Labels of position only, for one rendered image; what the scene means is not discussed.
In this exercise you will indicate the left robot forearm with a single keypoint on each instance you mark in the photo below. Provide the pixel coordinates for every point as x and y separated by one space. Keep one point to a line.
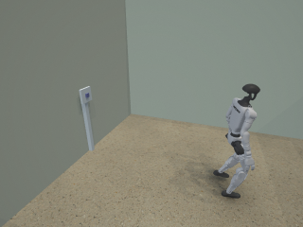
228 122

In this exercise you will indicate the robot head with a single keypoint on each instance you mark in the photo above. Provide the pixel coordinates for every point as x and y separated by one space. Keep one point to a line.
249 89

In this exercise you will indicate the robot right upper arm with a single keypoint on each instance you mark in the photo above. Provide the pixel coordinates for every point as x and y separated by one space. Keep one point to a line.
250 116

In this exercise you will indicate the panel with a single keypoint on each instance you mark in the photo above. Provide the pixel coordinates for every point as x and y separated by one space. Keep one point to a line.
86 116

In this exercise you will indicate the right robot forearm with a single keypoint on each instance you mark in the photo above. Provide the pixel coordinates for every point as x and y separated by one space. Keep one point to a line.
246 145

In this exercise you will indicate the robot right shin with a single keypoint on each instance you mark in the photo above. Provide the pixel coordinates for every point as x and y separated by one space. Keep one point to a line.
236 181

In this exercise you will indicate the robot left upper arm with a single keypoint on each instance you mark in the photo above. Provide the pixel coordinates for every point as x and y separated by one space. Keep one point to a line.
228 114

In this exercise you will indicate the right robot hand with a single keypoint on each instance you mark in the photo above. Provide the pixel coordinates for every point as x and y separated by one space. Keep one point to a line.
249 162

